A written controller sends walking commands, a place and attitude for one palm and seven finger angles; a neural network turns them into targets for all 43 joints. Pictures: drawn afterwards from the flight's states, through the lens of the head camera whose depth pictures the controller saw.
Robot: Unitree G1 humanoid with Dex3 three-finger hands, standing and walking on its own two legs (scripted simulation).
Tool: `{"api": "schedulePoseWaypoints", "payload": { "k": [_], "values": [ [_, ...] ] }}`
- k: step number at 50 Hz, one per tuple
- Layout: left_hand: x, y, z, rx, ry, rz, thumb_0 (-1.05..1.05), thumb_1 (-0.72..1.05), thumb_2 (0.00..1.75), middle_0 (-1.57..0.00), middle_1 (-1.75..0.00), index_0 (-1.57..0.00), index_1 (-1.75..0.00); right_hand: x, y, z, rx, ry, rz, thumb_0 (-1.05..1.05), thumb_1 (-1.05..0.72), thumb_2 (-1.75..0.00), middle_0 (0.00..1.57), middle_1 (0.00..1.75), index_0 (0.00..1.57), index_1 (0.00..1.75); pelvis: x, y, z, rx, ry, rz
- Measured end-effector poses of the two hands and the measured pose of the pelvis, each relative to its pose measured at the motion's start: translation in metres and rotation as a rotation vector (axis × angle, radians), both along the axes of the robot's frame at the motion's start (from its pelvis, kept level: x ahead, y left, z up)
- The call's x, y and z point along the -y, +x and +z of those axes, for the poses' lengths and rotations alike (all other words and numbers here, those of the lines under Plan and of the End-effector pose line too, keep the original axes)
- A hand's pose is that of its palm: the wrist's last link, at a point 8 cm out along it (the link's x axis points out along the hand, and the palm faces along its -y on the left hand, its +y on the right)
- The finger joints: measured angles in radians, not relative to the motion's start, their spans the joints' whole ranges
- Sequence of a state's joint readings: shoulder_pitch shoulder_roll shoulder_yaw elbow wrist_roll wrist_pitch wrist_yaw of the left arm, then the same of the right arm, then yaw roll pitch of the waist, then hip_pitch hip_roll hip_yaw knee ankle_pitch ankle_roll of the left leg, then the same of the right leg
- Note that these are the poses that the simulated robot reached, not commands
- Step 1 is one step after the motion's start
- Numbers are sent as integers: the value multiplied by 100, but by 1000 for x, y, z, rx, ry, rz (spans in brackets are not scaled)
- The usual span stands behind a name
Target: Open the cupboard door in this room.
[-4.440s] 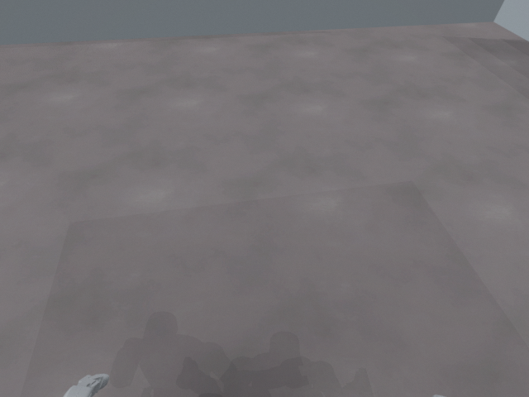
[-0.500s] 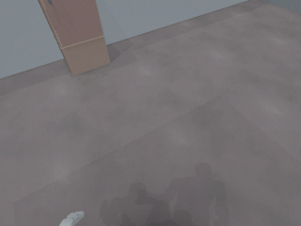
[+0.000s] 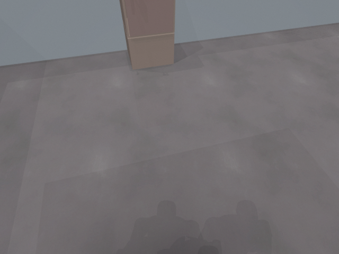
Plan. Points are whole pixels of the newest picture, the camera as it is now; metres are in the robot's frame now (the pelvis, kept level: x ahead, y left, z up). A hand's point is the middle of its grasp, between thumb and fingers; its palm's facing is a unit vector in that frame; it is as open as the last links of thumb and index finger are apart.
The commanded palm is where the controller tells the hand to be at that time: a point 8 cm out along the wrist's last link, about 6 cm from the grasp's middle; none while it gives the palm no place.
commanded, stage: turn or walk to find it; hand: left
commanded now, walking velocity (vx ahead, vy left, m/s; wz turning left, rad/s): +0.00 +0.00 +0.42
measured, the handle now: out of the picture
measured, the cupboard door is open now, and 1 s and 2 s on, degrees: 0 0 0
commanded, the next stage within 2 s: stand and wait in 0.08 s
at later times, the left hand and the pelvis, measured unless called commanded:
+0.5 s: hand out of the picture -0.01 +0.18 -0.17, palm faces +0.07 -0.97 -0.21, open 7.3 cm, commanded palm none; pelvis -0.03 +0.00 +0.00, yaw +2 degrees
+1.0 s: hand out of the picture -0.06 +0.16 -0.17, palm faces +0.09 -0.98 -0.17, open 7.4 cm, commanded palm none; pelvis -0.04 +0.00 +0.01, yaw +2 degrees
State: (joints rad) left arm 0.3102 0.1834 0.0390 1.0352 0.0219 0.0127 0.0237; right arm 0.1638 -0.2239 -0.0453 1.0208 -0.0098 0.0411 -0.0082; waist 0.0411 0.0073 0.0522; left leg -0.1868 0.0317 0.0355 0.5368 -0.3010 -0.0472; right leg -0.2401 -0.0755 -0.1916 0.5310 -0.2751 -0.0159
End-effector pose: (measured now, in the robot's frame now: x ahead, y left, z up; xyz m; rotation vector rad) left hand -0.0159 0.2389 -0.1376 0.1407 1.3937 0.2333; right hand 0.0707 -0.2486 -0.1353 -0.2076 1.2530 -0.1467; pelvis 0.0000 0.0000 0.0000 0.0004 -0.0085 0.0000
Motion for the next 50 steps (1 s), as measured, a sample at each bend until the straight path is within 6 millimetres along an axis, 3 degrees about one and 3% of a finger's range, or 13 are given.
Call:
{"api": "schedulePoseWaypoints", "payload": {
  "k": [3,6,9,14,20,26,31,36,41,50],
  "values": [
    [-10,-21,-11,-53,-22,30,0,91,89,-20,-30,-20,-29,-21,12,7,48,-2,32,0,-91,-90,19,30,20,30,-8,-2,-1,14,9,0],
    [-13,-29,-12,-79,-37,38,0,91,89,-20,-30,-19,-29,-38,17,13,73,6,51,0,-91,-90,20,30,20,30,-13,-4,2,22,9,6],
    [-14,-27,-9,-60,-42,43,1,91,90,-20,-30,-19,-29,-48,16,13,80,19,55,0,-91,-90,20,30,20,30,-16,-8,5,28,6,20],
    [-8,-13,-4,3,-28,19,0,91,90,-20,-30,-19,-29,-45,4,4,76,43,42,-1,-92,-90,20,30,21,30,-13,-16,3,36,24,23],
    [9,-3,4,61,-15,-22,0,91,90,-20,-30,-19,-29,-25,-31,-10,24,58,-16,-1,-93,-90,20,30,20,30,-5,-23,2,50,16,28],
    [12,-3,1,67,-23,-18,1,92,89,-20,-30,-20,-29,-14,-86,-10,-102,38,-34,0,-92,-90,20,30,20,30,1,-31,3,45,10,39],
    [11,-8,-4,56,-35,-4,0,91,89,-20,-30,-20,-29,-16,-129,-6,-217,25,-42,0,-92,-90,20,30,20,30,1,-38,3,32,5,48],
    [11,-19,-5,26,-45,2,0,91,89,-20,-30,-20,-29,-26,-153,-4,-272,40,-53,0,-91,-90,19,30,20,30,-1,-41,4,22,3,50],
    [15,-32,-3,0,-50,9,0,91,89,-20,-30,-19,-29,-38,-151,-6,-255,70,-54,0,-91,-90,20,30,20,30,-2,-40,6,25,3,48],
    [27,-50,-2,-26,-64,18,0,91,90,-20,-30,-19,-29,-51,-120,-11,-157,105,-34,0,-91,-90,20,30,20,30,-2,-41,7,34,7,36]
  ]
}}
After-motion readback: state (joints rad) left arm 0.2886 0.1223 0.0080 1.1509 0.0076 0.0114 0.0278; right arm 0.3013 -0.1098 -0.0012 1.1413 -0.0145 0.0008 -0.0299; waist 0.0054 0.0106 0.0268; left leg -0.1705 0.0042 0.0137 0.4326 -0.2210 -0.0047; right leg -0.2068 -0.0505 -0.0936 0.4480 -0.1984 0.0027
